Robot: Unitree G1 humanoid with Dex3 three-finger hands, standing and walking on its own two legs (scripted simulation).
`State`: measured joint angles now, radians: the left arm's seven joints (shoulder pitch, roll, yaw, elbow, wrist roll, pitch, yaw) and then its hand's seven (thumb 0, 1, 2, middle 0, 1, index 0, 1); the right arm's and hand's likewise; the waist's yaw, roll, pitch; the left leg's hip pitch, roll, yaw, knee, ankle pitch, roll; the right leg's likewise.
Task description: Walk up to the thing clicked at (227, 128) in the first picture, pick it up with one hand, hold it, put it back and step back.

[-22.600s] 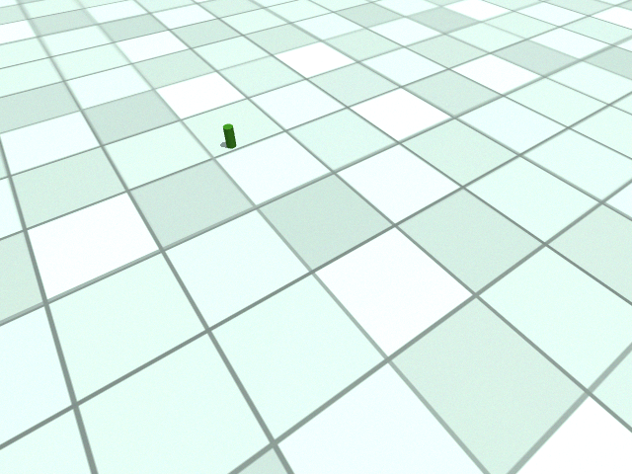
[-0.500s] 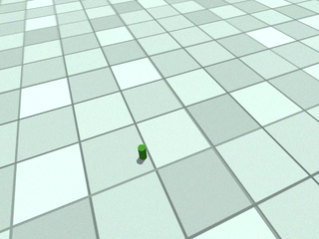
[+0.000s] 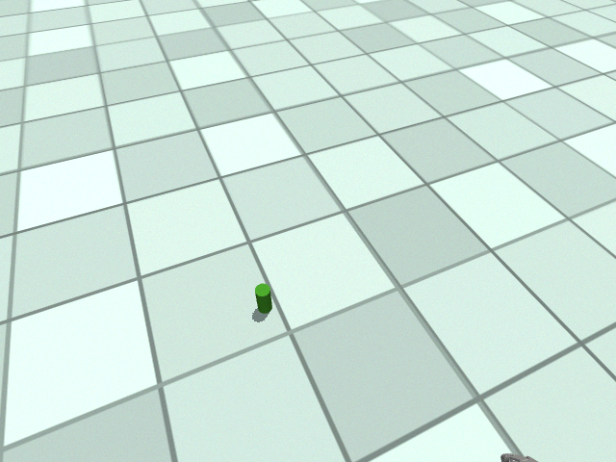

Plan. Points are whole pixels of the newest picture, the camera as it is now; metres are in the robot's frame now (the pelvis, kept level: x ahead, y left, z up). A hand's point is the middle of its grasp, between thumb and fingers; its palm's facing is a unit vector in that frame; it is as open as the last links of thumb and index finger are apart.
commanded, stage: walk up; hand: left
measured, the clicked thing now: (263, 298) +0.77 +0.17 -0.71
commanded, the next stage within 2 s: stand in 0.06 s
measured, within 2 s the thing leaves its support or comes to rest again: neither
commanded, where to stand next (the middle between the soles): +0.40 -0.04 m, yaw +2 degrees
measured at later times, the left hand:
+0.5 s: hand out of the picture +0.06 +0.25 -0.15, palm faces -0.02 -0.94 -0.33, open 7.3 cm
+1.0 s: hand out of the picture +0.04 +0.25 -0.15, palm faces -0.03 -0.94 -0.34, open 7.3 cm
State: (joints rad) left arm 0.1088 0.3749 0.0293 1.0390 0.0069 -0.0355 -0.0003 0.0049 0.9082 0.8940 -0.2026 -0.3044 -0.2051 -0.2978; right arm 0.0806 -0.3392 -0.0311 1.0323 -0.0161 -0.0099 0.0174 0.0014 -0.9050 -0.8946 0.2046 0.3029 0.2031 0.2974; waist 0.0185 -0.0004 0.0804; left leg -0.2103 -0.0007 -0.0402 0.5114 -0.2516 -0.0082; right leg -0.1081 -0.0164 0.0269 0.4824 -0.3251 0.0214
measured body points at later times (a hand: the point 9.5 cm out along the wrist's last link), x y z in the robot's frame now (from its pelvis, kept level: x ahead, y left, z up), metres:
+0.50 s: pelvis -0.02 +0.00 +0.01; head -0.01 +0.00 +0.46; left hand +0.06 +0.30 -0.12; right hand +0.06 -0.30 -0.12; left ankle +0.02 +0.13 -0.74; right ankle -0.04 -0.14 -0.74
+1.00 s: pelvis -0.02 +0.00 +0.01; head -0.01 +0.00 +0.46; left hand +0.05 +0.30 -0.12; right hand +0.04 -0.30 -0.12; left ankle +0.02 +0.13 -0.74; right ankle -0.04 -0.14 -0.74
